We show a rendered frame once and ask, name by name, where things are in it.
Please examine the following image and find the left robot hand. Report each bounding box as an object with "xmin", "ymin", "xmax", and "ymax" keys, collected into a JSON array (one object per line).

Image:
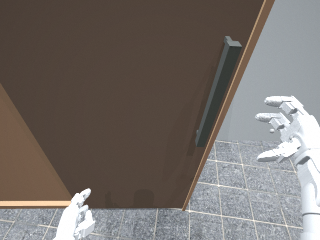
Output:
[{"xmin": 56, "ymin": 188, "xmax": 95, "ymax": 240}]

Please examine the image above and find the robot right forearm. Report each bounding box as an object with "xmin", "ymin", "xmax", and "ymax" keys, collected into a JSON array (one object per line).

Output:
[{"xmin": 294, "ymin": 149, "xmax": 320, "ymax": 240}]

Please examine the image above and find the handle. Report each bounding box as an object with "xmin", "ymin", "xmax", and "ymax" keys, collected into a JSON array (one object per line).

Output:
[{"xmin": 195, "ymin": 36, "xmax": 242, "ymax": 147}]

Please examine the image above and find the right robot hand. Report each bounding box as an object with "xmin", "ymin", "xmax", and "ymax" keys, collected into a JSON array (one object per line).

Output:
[{"xmin": 255, "ymin": 96, "xmax": 320, "ymax": 163}]

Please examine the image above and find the wardrobe door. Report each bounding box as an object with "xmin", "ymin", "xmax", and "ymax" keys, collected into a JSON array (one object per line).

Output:
[
  {"xmin": 0, "ymin": 0, "xmax": 264, "ymax": 209},
  {"xmin": 0, "ymin": 83, "xmax": 73, "ymax": 201}
]

